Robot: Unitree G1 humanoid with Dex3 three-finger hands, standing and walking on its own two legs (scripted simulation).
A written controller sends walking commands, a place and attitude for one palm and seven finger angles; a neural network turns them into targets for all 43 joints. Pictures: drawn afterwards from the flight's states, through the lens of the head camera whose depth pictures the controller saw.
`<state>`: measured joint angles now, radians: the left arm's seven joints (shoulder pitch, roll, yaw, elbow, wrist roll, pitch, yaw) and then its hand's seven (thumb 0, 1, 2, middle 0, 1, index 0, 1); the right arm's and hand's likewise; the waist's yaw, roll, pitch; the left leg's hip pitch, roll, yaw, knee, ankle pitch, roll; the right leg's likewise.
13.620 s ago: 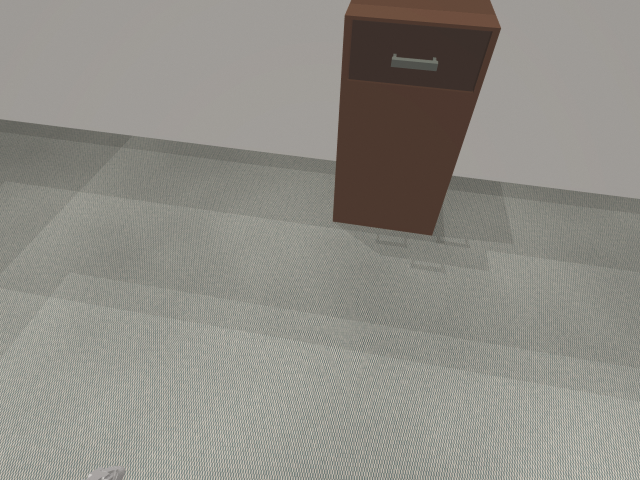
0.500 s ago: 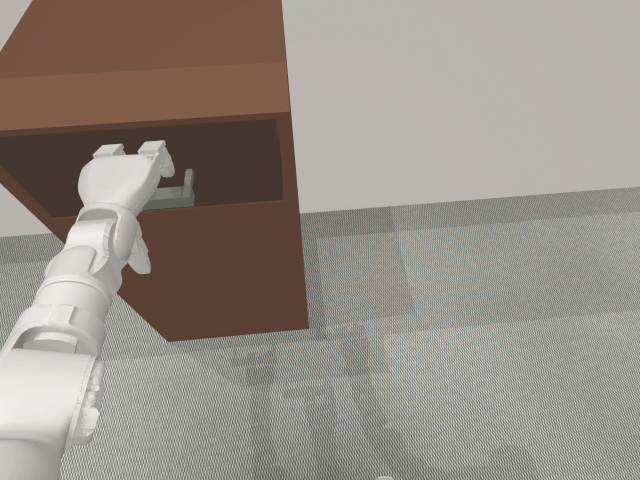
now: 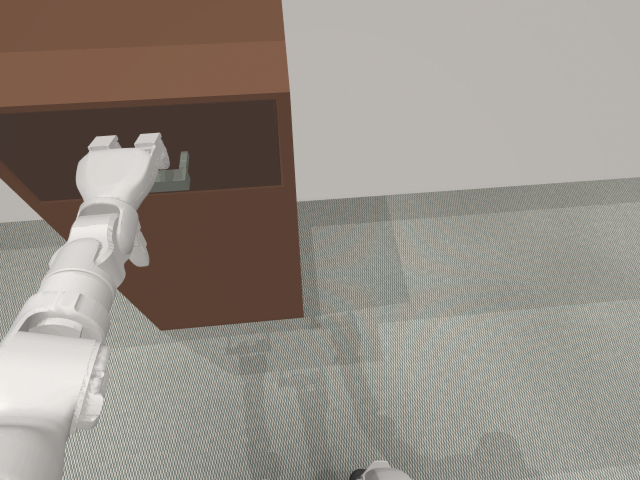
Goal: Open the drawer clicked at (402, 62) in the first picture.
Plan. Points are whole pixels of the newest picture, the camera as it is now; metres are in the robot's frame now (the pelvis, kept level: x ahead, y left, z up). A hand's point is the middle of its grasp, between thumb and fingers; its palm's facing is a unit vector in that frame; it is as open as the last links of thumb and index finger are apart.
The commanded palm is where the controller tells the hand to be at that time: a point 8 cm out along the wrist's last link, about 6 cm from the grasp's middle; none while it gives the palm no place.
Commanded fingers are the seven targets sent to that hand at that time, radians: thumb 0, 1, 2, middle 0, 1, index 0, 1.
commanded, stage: lower the fingers behind the handle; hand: left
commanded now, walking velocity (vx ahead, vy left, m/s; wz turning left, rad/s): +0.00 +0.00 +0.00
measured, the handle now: (141, 171) +0.54 +0.25 +0.02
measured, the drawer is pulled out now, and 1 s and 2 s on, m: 0.00 0.00 0.01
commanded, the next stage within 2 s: close the thumb around the handle in 0.82 s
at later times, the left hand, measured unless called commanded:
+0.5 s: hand (148, 211) +0.48 +0.24 +0.00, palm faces -0.06 -0.01 -1.00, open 13.9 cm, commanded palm +0.46 +0.24 +0.05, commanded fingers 0.00 -0.50 0.30 -0.30 -1.20 -0.30 -1.20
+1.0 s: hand (147, 213) +0.48 +0.24 +0.00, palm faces -0.06 -0.03 -1.00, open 13.8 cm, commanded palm +0.46 +0.24 +0.05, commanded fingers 0.00 -0.22 0.42 -0.32 -1.23 -0.32 -1.23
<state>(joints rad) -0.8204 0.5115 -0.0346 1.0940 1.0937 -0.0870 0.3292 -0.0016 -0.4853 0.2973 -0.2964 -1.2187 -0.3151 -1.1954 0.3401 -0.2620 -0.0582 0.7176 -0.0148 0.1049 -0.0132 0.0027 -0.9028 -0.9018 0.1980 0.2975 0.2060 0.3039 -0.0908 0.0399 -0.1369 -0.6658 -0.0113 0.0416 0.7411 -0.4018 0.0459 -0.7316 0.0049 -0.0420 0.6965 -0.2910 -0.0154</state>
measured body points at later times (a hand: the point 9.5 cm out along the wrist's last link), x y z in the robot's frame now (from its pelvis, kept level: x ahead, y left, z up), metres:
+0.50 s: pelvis +0.00 +0.00 -0.01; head +0.11 +0.00 +0.42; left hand +0.48 +0.24 +0.05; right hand +0.00 -0.27 -0.14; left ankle -0.04 +0.09 -0.71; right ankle +0.01 -0.11 -0.71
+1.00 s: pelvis +0.01 +0.00 -0.01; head +0.11 +0.00 +0.42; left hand +0.48 +0.24 +0.05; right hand +0.02 -0.27 -0.14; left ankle -0.04 +0.09 -0.71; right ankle +0.01 -0.11 -0.71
